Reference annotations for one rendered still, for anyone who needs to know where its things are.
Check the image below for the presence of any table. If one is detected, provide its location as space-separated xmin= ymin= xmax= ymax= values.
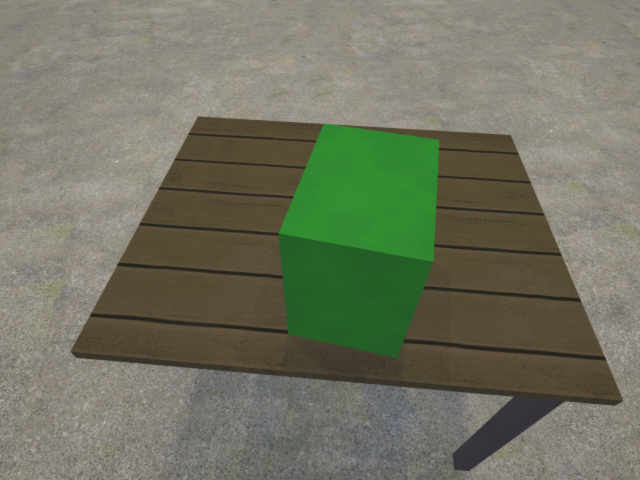
xmin=70 ymin=117 xmax=623 ymax=471

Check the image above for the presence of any carton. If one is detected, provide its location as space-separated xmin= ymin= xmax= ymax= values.
xmin=279 ymin=124 xmax=439 ymax=358

